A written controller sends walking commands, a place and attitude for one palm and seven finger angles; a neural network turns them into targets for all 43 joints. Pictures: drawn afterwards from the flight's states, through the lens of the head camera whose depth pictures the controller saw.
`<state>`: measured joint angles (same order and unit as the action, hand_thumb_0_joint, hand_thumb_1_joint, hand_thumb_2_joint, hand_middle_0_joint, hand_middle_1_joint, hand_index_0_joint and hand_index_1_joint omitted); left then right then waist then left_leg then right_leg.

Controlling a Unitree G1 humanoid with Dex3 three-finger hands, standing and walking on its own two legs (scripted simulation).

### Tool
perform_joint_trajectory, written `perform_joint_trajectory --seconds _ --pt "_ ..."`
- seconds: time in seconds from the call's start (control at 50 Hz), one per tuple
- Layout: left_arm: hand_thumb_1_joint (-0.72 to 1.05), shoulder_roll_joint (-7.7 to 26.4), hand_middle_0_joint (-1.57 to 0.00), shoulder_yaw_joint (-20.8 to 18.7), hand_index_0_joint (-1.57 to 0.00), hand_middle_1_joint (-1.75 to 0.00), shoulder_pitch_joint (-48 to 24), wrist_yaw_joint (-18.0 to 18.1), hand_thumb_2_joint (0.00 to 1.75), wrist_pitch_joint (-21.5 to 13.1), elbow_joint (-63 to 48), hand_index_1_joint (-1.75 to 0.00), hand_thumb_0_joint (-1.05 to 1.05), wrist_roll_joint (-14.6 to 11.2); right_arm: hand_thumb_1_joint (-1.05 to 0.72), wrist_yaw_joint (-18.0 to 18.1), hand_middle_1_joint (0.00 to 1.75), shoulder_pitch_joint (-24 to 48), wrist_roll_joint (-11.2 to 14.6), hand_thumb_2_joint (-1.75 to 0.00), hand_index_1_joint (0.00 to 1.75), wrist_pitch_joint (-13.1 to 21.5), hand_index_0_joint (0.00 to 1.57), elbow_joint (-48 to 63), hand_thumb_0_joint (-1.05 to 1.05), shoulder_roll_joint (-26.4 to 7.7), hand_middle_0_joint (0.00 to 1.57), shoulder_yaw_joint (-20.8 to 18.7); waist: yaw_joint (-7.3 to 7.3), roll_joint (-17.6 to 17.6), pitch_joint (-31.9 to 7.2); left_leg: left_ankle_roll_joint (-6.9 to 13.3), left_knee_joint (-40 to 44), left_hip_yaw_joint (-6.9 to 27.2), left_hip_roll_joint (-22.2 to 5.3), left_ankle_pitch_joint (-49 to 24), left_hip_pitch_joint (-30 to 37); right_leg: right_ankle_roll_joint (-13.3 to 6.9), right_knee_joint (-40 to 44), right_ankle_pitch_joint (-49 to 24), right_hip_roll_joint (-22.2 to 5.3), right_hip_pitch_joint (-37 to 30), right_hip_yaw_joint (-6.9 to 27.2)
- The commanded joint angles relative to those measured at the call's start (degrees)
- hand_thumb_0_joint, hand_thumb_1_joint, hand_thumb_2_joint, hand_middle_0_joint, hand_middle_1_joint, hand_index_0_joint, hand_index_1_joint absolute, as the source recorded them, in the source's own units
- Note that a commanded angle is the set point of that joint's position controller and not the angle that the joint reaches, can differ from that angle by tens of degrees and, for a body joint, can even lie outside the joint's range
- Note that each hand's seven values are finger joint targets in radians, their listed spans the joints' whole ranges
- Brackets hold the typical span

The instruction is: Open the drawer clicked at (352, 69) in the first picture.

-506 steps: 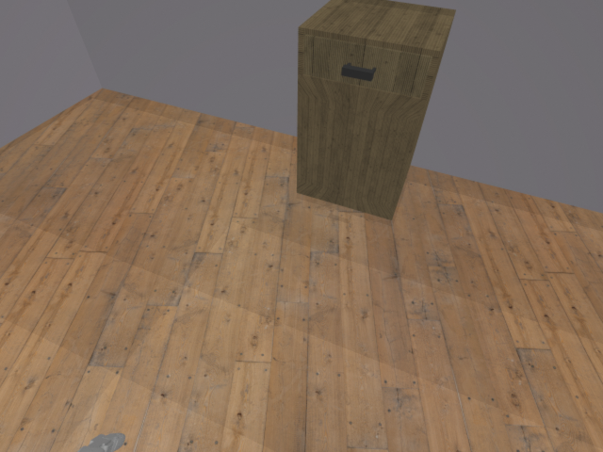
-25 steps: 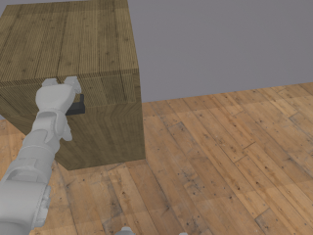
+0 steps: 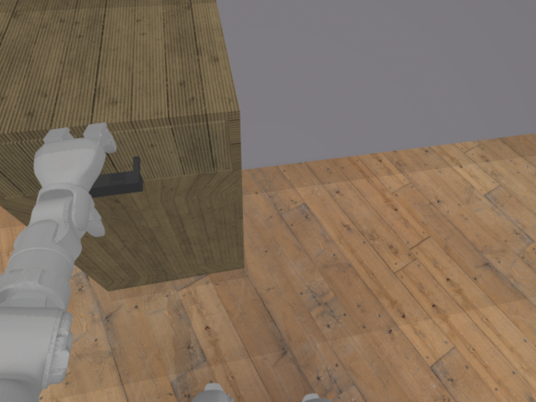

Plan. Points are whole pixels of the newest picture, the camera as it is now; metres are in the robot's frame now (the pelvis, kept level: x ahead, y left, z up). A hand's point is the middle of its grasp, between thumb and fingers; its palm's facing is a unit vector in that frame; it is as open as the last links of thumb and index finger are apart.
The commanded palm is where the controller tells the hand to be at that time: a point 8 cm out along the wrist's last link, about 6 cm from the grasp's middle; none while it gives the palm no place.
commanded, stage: move the hooked fingers above the handle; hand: left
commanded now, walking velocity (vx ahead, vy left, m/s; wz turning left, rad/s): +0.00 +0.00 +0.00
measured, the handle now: (110, 174) +0.51 +0.27 -0.04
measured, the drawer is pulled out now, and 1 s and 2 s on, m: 0.00 0.00 0.00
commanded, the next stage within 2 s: none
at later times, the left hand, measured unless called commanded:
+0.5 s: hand (81, 185) +0.45 +0.28 +0.03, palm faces -0.05 +0.00 -1.00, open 13.8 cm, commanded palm +0.43 +0.25 +0.08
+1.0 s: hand (93, 194) +0.44 +0.26 +0.02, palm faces -0.18 -0.03 -0.98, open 13.8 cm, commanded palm +0.44 +0.25 +0.08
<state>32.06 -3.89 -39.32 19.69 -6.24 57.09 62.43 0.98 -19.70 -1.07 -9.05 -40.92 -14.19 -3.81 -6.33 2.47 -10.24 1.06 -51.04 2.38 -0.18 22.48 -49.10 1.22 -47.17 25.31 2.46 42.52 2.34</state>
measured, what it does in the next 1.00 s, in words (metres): stands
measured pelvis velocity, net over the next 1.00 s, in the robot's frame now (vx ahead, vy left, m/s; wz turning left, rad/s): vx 0.00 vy -0.02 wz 0.00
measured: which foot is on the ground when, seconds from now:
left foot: down 0.00-1.00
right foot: down 0.00-1.00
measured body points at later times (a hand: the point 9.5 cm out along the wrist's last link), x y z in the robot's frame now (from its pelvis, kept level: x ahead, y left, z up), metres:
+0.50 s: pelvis -0.01 +0.00 +0.00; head +0.08 +0.00 +0.45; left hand +0.44 +0.28 +0.08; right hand +0.01 -0.27 -0.12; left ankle +0.01 +0.10 -0.69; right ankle -0.04 -0.14 -0.69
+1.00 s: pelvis +0.00 -0.02 +0.01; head +0.09 -0.02 +0.45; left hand +0.44 +0.26 +0.07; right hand +0.02 -0.29 -0.12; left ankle +0.01 +0.10 -0.69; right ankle -0.04 -0.14 -0.69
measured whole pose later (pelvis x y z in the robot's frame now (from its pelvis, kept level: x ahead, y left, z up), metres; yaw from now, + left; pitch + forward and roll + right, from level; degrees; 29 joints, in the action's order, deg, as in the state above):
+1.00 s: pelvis +0.00 -0.02 +0.01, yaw +0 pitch +19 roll -2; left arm 31.0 0.5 -39.6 12.7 0.2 59.5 59.1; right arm 2.2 -19.9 0.0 -8.8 -40.1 -14.4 -3.4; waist -5.1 3.3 -9.1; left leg 0.1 -46.9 2.2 -0.6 20.7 -45.2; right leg 0.4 -44.8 24.1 2.7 39.6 2.5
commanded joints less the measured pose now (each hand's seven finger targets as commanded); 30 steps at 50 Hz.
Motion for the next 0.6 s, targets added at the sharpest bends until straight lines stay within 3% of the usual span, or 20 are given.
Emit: perform_joint_trajectory --seconds 0.0,0.08,0.14,0.16,0.18,0.28,0.36,0.4,0.42,0.44,0.48,0.5,0.54,0.56,0.58 --pt "-0.50 13.21 -0.30 -1.04 -0.30 -1.20 -25.44 3.09 0.30 4.12 -8.84 -1.20 0.00 -0.04 -0.90 -0.09 0.30 -6.94 -0.18 -0.90 0.30 0.85 0.20 3.78 0.00 -9.93 0.20 -3.30 -0.18 6.90 -22.72 0.53 4.27 -1.17 0.19 -28.33 27.60 -3.49 4.73 -19.70 2.62 -1.17 -5.56" --pt "-0.50 7.75 -0.30 3.31 -0.30 -1.20 -27.58 0.13 0.30 4.72 -11.33 -1.20 0.00 -1.62 -0.90 -0.08 0.30 -7.38 -0.07 -0.90 0.30 1.05 0.20 4.08 0.00 -9.58 0.20 -3.62 -1.23 5.95 -24.19 0.43 5.11 -0.11 -0.56 -29.80 32.63 -3.22 6.24 -18.99 2.67 -0.99 -5.64" --pt "-0.50 6.27 -0.30 4.64 -0.30 -1.20 -27.77 -1.35 0.30 4.16 -11.08 -1.20 0.00 -1.77 -0.90 0.34 0.30 -7.05 0.01 -0.90 0.30 1.05 0.20 4.19 0.00 -9.35 0.20 -3.39 -1.64 4.53 -20.35 0.55 6.14 0.33 -0.56 -26.65 31.86 -3.31 7.23 -16.54 2.60 -0.24 -5.73" --pt "-0.50 6.94 -0.30 3.89 -0.30 -1.20 -29.29 -1.38 0.30 3.39 -11.95 -1.20 0.00 -1.85 -0.90 0.51 0.30 -7.10 -0.16 -0.90 0.30 1.20 0.20 4.01 0.00 -9.39 0.20 -3.26 -1.72 4.73 -20.07 0.63 6.31 0.63 -0.63 -26.83 31.94 -3.44 7.26 -16.49 2.43 0.04 -5.66" --pt "-0.50 9.84 -0.30 1.65 -0.30 -1.20 -29.17 -0.89 0.30 2.61 -12.94 -1.20 0.00 -1.05 -0.90 0.60 0.30 -7.04 -0.15 -0.90 0.30 1.19 0.20 4.04 0.00 -9.39 0.20 -3.21 -0.75 5.70 -20.70 0.64 6.34 0.49 -0.57 -26.93 31.89 -3.49 6.99 -16.61 2.45 -0.29 -5.53" --pt "-0.50 16.13 -0.30 -4.24 -0.30 -1.20 -24.40 2.50 0.30 3.47 -8.70 -1.20 0.00 0.55 -0.90 0.35 0.30 -5.18 -0.48 -0.90 0.30 0.55 0.20 4.82 0.00 -9.47 0.20 -1.95 2.09 5.43 -17.97 0.75 6.49 -0.52 0.31 -24.12 25.07 -4.00 5.51 -16.14 2.34 -2.33 -5.57" --pt "-0.50 16.87 -0.30 -4.40 -0.30 -1.20 -23.33 3.53 0.30 6.49 -7.66 -1.20 0.00 0.94 -0.90 0.10 0.30 -4.42 -0.44 -0.90 0.30 0.39 0.20 5.99 0.00 -9.53 0.20 -1.91 2.84 5.25 -21.07 0.74 6.12 -1.58 0.58 -24.78 23.95 -3.90 4.97 -18.36 2.28 -5.18 -5.25" --pt "-0.50 13.24 -0.30 -1.43 -0.30 -1.20 -23.04 2.61 0.30 7.25 -7.70 -1.20 0.00 0.53 -0.90 0.07 0.30 -5.30 -0.12 -0.90 0.30 0.55 0.20 6.00 0.00 -9.53 0.20 -2.46 1.65 4.53 -22.19 0.69 6.03 -1.78 0.12 -25.54 25.95 -3.53 5.51 -19.07 2.35 -4.93 -5.38" --pt "-0.50 12.64 -0.30 -1.11 -0.30 -1.20 -22.32 1.82 0.30 7.10 -8.53 -1.20 0.00 -0.07 -0.90 0.02 0.30 -5.75 -0.06 -0.90 0.30 0.69 0.20 6.04 0.00 -9.57 0.20 -2.68 1.87 4.46 -23.77 0.73 5.97 -1.87 0.15 -26.11 26.96 -3.44 5.83 -19.75 2.38 -5.87 -5.12" --pt "-0.50 9.69 -0.30 1.28 -0.30 -1.20 -22.70 0.83 0.30 6.88 -9.05 -1.20 0.00 -0.67 -0.90 0.16 0.30 -5.96 0.08 -0.90 0.30 0.78 0.20 5.97 0.00 -9.34 0.20 -3.03 0.46 2.62 -23.74 0.98 5.86 -1.97 0.02 -26.44 27.92 -3.18 6.53 -20.77 2.43 -6.21 -4.95" --pt "-0.50 5.86 -0.30 4.29 -0.30 -1.20 -23.37 -1.45 0.30 5.40 -11.01 -1.20 0.00 -2.38 -0.90 0.51 0.30 -6.44 0.34 -0.90 0.30 1.13 0.20 5.50 0.00 -9.14 0.20 -3.44 -0.76 1.42 -22.77 1.19 6.17 -1.64 -0.12 -25.83 29.25 -2.81 7.67 -20.37 2.27 -6.01 -4.65" --pt "-0.50 5.39 -0.30 4.95 -0.30 -1.20 -24.40 -2.31 0.30 4.61 -11.27 -1.20 0.00 -2.93 -0.90 0.81 0.30 -6.53 0.41 -0.90 0.30 1.31 0.20 5.01 0.00 -9.16 0.20 -3.51 -1.51 0.90 -20.82 1.40 6.41 -1.43 -0.18 -24.14 29.09 -2.77 8.35 -19.33 2.24 -5.16 -4.46" --pt "-0.50 7.65 -0.30 3.97 -0.30 -1.20 -26.56 -3.02 0.30 2.50 -13.09 -1.20 0.00 -2.63 -0.90 1.64 0.30 -6.67 0.45 -0.90 0.30 1.46 0.20 4.46 0.00 -9.28 0.20 -3.39 -1.81 -0.11 -18.70 1.67 6.72 -1.20 0.18 -21.45 27.31 -2.75 8.71 -17.91 2.04 -4.93 -4.04" --pt "-0.50 7.43 -0.30 4.69 -0.30 -1.20 -29.66 -2.91 0.30 1.33 -14.78 -1.20 0.00 -2.47 -0.90 1.97 0.30 -6.38 0.33 -0.90 0.30 1.64 0.20 4.23 0.00 -9.11 0.20 -3.20 -2.55 1.19 -17.46 1.75 6.78 -1.01 0.19 -21.10 27.56 -2.87 8.85 -17.35 1.87 -3.61 -3.90" --pt "-0.50 9.37 -0.30 3.10 -0.30 -1.20 -29.87 -2.17 0.30 0.23 -15.76 -1.20 0.00 -1.67 -0.90 2.10 0.30 -6.47 0.35 -0.90 0.30 1.84 0.20 3.92 0.00 -9.09 0.20 -3.23 -1.77 3.67 -17.67 1.61 6.88 -0.81 0.28 -20.46 27.96 -3.07 8.48 -16.08 1.89 -2.51 -3.96"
